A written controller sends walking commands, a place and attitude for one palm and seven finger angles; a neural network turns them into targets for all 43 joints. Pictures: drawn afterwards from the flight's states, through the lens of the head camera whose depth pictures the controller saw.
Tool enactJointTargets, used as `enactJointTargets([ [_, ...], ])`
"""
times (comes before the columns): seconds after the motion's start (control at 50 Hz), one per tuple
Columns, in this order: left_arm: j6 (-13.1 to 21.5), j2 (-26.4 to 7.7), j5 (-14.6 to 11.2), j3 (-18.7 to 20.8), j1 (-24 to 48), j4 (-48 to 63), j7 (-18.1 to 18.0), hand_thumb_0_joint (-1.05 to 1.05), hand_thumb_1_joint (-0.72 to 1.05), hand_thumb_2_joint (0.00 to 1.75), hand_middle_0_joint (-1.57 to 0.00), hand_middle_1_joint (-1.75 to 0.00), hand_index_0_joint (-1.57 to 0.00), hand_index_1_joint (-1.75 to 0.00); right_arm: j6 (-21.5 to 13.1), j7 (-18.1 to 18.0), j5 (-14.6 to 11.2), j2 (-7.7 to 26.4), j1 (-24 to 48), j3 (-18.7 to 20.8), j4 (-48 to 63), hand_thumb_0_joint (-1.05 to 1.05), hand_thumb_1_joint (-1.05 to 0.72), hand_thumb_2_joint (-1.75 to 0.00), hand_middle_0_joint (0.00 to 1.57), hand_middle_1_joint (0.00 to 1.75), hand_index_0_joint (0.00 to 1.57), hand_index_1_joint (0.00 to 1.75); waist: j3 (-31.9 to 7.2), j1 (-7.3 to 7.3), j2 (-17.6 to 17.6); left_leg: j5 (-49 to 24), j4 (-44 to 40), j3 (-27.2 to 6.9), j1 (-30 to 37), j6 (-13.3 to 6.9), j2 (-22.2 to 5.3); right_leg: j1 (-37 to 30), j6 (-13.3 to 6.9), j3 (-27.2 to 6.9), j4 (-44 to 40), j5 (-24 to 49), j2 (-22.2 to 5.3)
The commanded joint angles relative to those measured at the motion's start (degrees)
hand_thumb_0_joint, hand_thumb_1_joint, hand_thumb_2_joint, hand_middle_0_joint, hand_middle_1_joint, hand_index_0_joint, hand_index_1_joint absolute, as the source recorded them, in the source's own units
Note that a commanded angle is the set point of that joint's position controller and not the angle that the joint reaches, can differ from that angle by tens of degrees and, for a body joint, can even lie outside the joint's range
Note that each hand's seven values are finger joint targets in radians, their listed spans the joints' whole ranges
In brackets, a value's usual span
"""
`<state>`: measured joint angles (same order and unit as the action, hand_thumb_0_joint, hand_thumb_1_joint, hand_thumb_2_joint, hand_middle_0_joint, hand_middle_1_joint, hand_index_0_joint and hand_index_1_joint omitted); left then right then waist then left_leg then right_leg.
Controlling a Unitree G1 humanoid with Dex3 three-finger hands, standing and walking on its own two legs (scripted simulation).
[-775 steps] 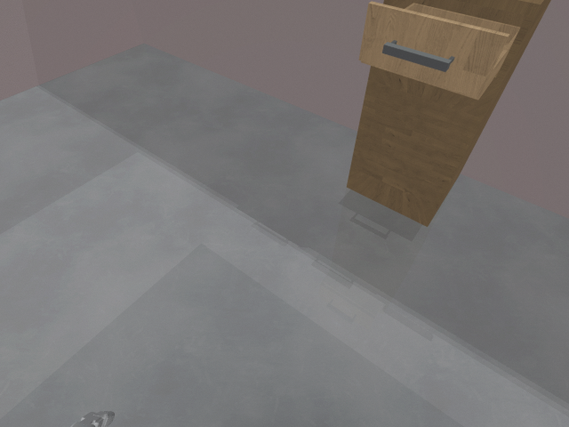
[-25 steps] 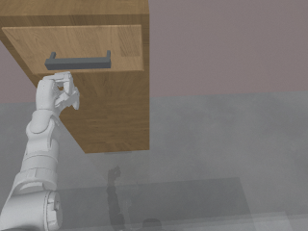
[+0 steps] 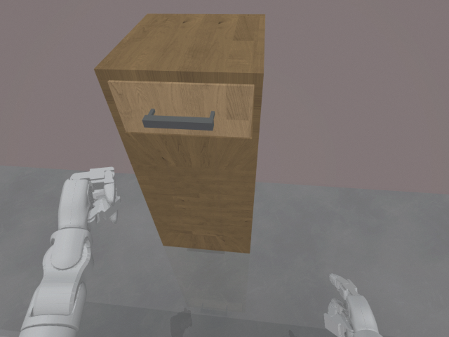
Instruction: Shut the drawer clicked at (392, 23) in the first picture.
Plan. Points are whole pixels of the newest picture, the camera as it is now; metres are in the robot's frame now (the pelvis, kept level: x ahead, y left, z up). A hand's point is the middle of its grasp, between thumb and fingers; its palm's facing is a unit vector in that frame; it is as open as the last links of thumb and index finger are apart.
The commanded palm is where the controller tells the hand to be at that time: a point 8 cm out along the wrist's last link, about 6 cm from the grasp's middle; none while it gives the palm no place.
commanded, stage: draw the hand back to the body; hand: left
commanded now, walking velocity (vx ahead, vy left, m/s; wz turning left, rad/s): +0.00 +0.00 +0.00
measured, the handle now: (180, 117) +0.64 +0.20 +0.04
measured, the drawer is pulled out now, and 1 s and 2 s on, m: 0.00 0.00 0.00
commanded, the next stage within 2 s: step back with the hand held close in 0.58 s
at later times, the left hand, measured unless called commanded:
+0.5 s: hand (50, 262) +0.16 +0.24 +0.16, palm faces +0.41 -0.82 -0.41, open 3.3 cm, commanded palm +0.12 +0.28 +0.17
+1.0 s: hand (50, 257) +0.17 +0.25 +0.15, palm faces +0.29 -0.82 -0.49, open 3.2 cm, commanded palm +0.12 +0.30 +0.17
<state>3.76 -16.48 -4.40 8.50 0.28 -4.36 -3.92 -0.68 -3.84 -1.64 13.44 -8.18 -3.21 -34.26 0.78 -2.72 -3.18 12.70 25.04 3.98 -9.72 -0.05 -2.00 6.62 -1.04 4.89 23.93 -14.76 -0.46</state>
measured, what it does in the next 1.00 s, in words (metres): stands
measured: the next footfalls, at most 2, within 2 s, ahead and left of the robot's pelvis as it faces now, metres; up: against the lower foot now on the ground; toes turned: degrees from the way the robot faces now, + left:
right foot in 1.94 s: -0.22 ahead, -0.07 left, +0.00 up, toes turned -3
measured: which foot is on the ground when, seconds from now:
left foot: down 0.00-1.00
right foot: down 0.00-1.00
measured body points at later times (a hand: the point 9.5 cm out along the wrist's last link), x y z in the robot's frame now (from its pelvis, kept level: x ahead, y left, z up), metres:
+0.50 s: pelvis -0.01 +0.00 +0.00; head -0.03 -0.03 +0.45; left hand +0.14 +0.28 +0.18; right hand +0.18 -0.23 -0.09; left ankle +0.01 +0.12 -0.74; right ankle -0.02 -0.10 -0.74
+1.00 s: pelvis -0.02 +0.02 +0.00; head +0.00 +0.00 +0.45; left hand +0.15 +0.29 +0.18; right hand +0.16 -0.22 -0.09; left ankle +0.01 +0.12 -0.74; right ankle -0.02 -0.10 -0.74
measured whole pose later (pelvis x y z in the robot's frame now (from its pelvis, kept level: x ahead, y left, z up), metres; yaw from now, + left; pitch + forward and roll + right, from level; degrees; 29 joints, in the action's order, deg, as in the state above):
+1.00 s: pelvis -0.02 +0.02 +0.00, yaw +0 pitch +0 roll -1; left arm 9.7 -21.4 -3.3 18.7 -35.4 29.7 -5.2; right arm 0.7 -4.0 -0.2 13.5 -9.9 0.5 -31.5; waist 2.3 -0.8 -3.3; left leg 11.1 25.5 4.6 -14.3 -1.4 -1.4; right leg 10.8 0.4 4.3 23.2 -12.2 -1.1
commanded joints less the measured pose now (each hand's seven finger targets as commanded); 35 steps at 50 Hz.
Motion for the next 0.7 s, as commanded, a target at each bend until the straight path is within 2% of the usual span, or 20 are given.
enactJointTargets([
  [0.0, 3.77, -9.78, -0.06, 5.38, 9.49, 18.0, -1.51, 0.0, 0.9, 0.9, -1.4, -1.6, -1.4, -1.6, -2.71, -0.89, 0.67, 6.19, 6.17, 2.55, 7.78, 0.0, -0.9, -0.9, 0.2, 0.3, 0.2, 0.3, -6.58, 1.11, 1.62, -7.62, -5.87, -2.27, 7.78, -1.72, 1.24, -0.35, 0.09, -3.39, -7.22, 9.21, 0.93],
  [0.02, 4.15, -9.35, 0.08, 5.18, 8.55, 20.65, -1.59, 0.0, 0.9, 0.9, -1.4, -1.6, -1.4, -1.6, -2.94, -0.84, 0.86, 6.04, 6.31, 2.6, 7.86, 0.0, -0.9, -0.9, 0.2, 0.3, 0.2, 0.3, -7.38, 1.05, 0.2, -8.05, -5.99, -2.25, 8.69, -1.67, 1.4, -1.01, 0.03, -3.42, -7.36, 9.69, 0.92],
  [0.06, 4.29, -9.82, 0.08, 6.54, 3.25, 23.09, -1.77, 0.0, 0.9, 0.9, -1.4, -1.6, -1.4, -1.6, -3.24, -0.74, 1.22, 5.84, 6.48, 2.65, 7.93, 0.0, -0.9, -0.9, 0.2, 0.3, 0.2, 0.3, -7.18, 0.43, -0.12, -8.54, -6.25, -2.32, 9.0, -1.57, 1.42, -1.78, 0.03, -3.29, -7.55, 9.97, 0.96],
  [0.14, 4.83, -10.49, -0.09, 9.18, -5.9, 28.14, -1.82, 0.0, 0.9, 0.9, -1.4, -1.6, -1.4, -1.6, -3.64, -0.53, 1.54, 5.62, 6.84, 3.09, 8.12, 0.0, -0.9, -0.9, 0.2, 0.3, 0.2, 0.3, -5.86, -0.28, 1.82, -8.74, -6.13, -2.28, 8.43, -1.68, 1.34, -2.5, 0.13, -3.52, -8.48, 9.62, 0.85],
  [0.16, 5.16, -10.63, 0.01, 9.5, -7.17, 30.67, -1.84, 0.0, 0.9, 0.9, -1.4, -1.6, -1.4, -1.6, -3.92, -0.41, 1.62, 5.63, 6.85, 3.2, 8.24, 0.0, -0.9, -0.9, 0.2, 0.3, 0.2, 0.3, -5.93, -0.3, 0.87, -9.15, -5.95, -2.3, 8.44, -1.59, 1.36, -2.63, 0.11, -3.51, -8.31, 10.03, 0.79],
  [0.18, 5.24, -11.43, 0.0, 10.69, -10.19, 31.08, -1.85, 0.0, 0.9, 0.9, -1.4, -1.6, -1.4, -1.6, -4.25, -0.44, 1.85, 5.76, 7.1, 3.48, 7.99, 0.0, -0.9, -0.9, 0.2, 0.3, 0.2, 0.3, -5.05, -0.64, 1.55, -9.26, -5.65, -2.09, 8.43, -1.7, 1.35, -2.1, 0.18, -3.7, -9.17, 9.89, 0.84],
  [0.26, 6.23, -10.88, 0.22, 11.56, -17.0, 37.39, -2.15, 0.0, 0.9, 0.9, -1.4, -1.6, -1.4, -1.6, -5.45, -0.2, 1.9, 5.29, 6.63, 3.78, 8.08, 0.0, -0.9, -0.9, 0.2, 0.3, 0.2, 0.3, -3.84, -0.68, -0.29, -8.51, -5.35, -2.1, 8.09, -1.53, 1.25, -1.25, 0.27, -3.57, -9.04, 8.51, 0.54],
  [0.3, 6.51, -11.3, 0.08, 12.64, -21.4, 38.24, -2.29, 0.0, 0.9, 0.9, -1.4, -1.6, -1.4, -1.6, -6.15, -0.32, 1.91, 5.26, 6.46, 3.94, 8.11, 0.0, -0.9, -0.9, 0.2, 0.3, 0.2, 0.3, -2.15, -0.85, 1.3, -6.76, -5.44, -2.23, 7.5, -1.59, 1.1, -0.23, 0.43, -3.81, -10.03, 5.99, 0.53],
  [0.34, 7.08, -11.34, 0.21, 13.21, -24.05, 41.32, -2.44, 0.0, 0.9, 0.9, -1.4, -1.6, -1.4, -1.6, -6.87, -0.41, 1.75, 5.22, 6.3, 4.22, 8.33, 0.0, -0.9, -0.9, 0.2, 0.3, 0.2, 0.3, -2.06, -0.91, -0.04, -6.7, -4.91, -2.0, 7.73, -1.62, 1.06, 0.31, 0.39, -4.07, -10.16, 5.86, 0.54],
  [0.36, 7.25, -11.88, 0.22, 14.31, -26.39, 41.57, -2.67, 0.0, 0.9, 0.9, -1.4, -1.6, -1.4, -1.6, -7.24, -0.51, 1.89, 5.14, 5.91, 4.27, 8.27, 0.0, -0.9, -0.9, 0.2, 0.3, 0.2, 0.3, -1.96, -1.19, 1.29, -6.5, -4.93, -2.15, 7.27, -1.6, 1.08, 0.11, 0.43, -3.76, -9.99, 5.61, 0.61],
  [0.38, 7.26, -11.82, 0.36, 14.62, -28.39, 41.96, -2.62, 0.0, 0.9, 0.9, -1.4, -1.6, -1.4, -1.6, -7.64, -0.61, 1.75, 5.2, 6.27, 4.48, 8.33, 0.0, -0.9, -0.9, 0.2, 0.3, 0.2, 0.3, -0.58, -1.37, 0.85, -5.83, -4.87, -2.01, 7.22, -1.5, 1.06, 1.23, 0.38, -4.11, -11.05, 4.49, 0.91],
  [0.42, 7.37, -10.26, 0.72, 12.55, -25.43, 41.47, -2.73, 0.0, 0.9, 0.9, -1.4, -1.6, -1.4, -1.6, -8.0, -0.79, 1.87, 5.34, 5.47, 4.33, 7.67, 0.0, -0.9, -0.9, 0.2, 0.3, 0.2, 0.3, 1.01, -0.32, 0.83, -4.75, -4.85, -2.03, 6.92, -1.69, 1.16, 2.29, 0.53, -4.03, -10.99, 3.47, 0.63],
  [0.46, 7.28, -9.81, 0.89, 12.22, -24.45, 39.37, -3.02, 0.0, 0.9, 0.9, -1.4, -1.6, -1.4, -1.6, -8.37, -1.18, 1.84, 5.4, 5.04, 4.54, 7.09, 0.0, -0.9, -0.9, 0.2, 0.3, 0.2, 0.3, 1.63, -0.11, 2.61, -3.6, -4.82, -1.95, 7.3, -1.96, 1.05, 3.42, 0.71, -3.96, -11.31, 1.77, 0.44],
  [0.48, 7.29, -9.96, 1.04, 11.99, -23.16, 39.7, -3.03, 0.0, 0.9, 0.9, -1.4, -1.6, -1.4, -1.6, -8.66, -1.29, 1.8, 5.58, 5.11, 4.61, 7.01, 0.0, -0.9, -0.9, 0.2, 0.3, 0.2, 0.3, 2.12, 0.02, 2.18, -3.24, -4.9, -1.88, 7.65, -1.93, 1.25, 3.91, 0.67, -4.0, -12.09, 1.14, 0.62],
  [0.52, 7.57, -10.36, 1.21, 12.4, -22.23, 40.24, -3.42, 0.0, 0.9, 0.9, -1.4, -1.6, -1.4, -1.6, -9.0, -1.49, 1.95, 5.43, 4.93, 4.47, 6.87, 0.0, -0.9, -0.9, 0.2, 0.3, 0.2, 0.3, 0.62, -0.34, 0.58, -3.49, -5.09, -2.31, 7.9, -1.91, 1.28, 2.54, 0.47, -3.84, -11.09, 1.44, 0.35],
  [0.56, 7.55, -10.6, 1.25, 12.75, -22.93, 40.58, -3.56, 0.0, 0.9, 0.9, -1.4, -1.6, -1.4, -1.6, -9.29, -1.51, 2.13, 5.29, 5.02, 4.37, 6.91, 0.0, -0.9, -0.9, 0.2, 0.3, 0.2, 0.3, -1.11, -0.85, 0.7, -5.09, -4.98, -2.48, 8.19, -1.91, 1.33, 1.09, 0.39, -3.67, -10.12, 3.31, 0.29],
  [0.6, 7.42, -10.43, 1.15, 12.82, -23.72, 40.97, -3.46, 0.0, 0.9, 0.9, -1.4, -1.6, -1.4, -1.6, -9.51, -1.45, 2.2, 5.0, 5.24, 4.13, 6.95, 0.0, -0.9, -0.9, 0.2, 0.3, 0.2, 0.3, -0.72, -1.06, -0.07, -6.1, -5.17, -2.68, 8.19, -1.66, 1.22, 0.55, 0.25, -3.57, -9.82, 4.73, 0.44],
  [0.64, 7.36, -10.84, 1.16, 13.61, -24.48, 41.72, -3.51, 0.0, 0.9, 0.9, -1.4, -1.6, -1.4, -1.6, -9.61, -1.25, 2.37, 5.04, 5.09, 4.08, 7.01, 0.0, -0.9, -0.9, 0.2, 0.3, 0.2, 0.3, -2.06, -1.44, -0.37, -7.85, -5.15, -3.02, 8.02, -1.44, 1.22, -0.92, 0.06, -3.36, -8.81, 7.06, 0.55],
  [0.68, 6.82, -10.89, 1.07, 14.02, -25.41, 40.7, -3.34, 0.0, 0.9, 0.9, -1.4, -1.6, -1.4, -1.6, -9.47, -1.13, 2.37, 4.99, 5.29, 4.03, 7.07, 0.0, -0.9, -0.9, 0.2, 0.3, 0.2, 0.3, -0.81, -1.6, -0.05, -8.58, -5.15, -2.9, 7.5, -1.28, 1.26, -0.78, 0.07, -3.48, -9.21, 8.14, 0.83],
])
